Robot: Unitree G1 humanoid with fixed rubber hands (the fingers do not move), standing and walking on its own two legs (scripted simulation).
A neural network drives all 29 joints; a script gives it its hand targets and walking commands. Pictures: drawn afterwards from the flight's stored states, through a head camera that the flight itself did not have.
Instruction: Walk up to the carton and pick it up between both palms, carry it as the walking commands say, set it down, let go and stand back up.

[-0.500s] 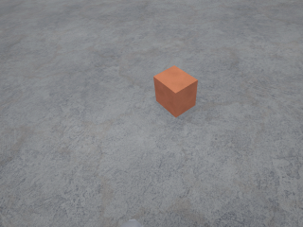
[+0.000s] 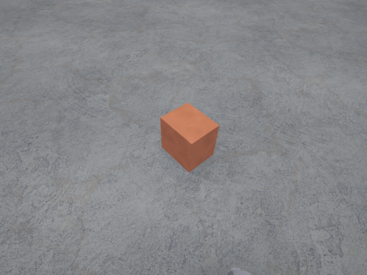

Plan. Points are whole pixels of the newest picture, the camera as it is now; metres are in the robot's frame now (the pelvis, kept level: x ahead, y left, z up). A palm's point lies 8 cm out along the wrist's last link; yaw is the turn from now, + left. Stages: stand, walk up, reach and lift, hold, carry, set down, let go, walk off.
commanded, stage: walk up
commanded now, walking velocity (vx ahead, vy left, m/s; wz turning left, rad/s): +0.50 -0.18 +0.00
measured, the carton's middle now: (188, 137) +1.08 -0.06 -0.64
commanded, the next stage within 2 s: none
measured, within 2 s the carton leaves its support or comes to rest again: neither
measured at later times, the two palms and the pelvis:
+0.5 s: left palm out of the picture +0.17 +0.17 -0.11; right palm (299, 212) +0.33 -0.32 -0.14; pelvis +0.23 -0.08 +0.00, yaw +0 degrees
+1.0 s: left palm (120, 165) +0.50 +0.22 -0.15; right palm (283, 186) +0.39 -0.29 -0.11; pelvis +0.44 -0.03 +0.00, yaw +0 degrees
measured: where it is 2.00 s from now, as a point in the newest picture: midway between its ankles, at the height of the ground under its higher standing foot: (193, 218)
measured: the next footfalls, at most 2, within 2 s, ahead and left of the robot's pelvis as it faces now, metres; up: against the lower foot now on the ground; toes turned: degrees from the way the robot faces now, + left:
right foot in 0.20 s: +0.24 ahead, -0.19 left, +0.00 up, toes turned -8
left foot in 0.72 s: +0.49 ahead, +0.09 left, +0.00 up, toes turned +9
